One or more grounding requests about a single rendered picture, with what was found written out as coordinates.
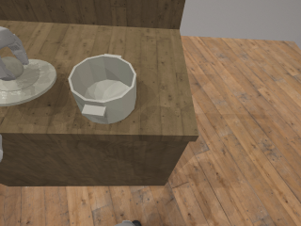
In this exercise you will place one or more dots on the pot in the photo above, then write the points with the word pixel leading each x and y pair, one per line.
pixel 104 88

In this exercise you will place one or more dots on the knob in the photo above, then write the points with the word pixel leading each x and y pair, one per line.
pixel 14 65

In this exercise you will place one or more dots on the lid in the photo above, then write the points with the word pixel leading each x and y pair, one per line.
pixel 37 78

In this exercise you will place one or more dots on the table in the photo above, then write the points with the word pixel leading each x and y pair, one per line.
pixel 48 142

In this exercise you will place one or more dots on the robot left hand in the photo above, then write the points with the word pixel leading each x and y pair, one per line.
pixel 10 40

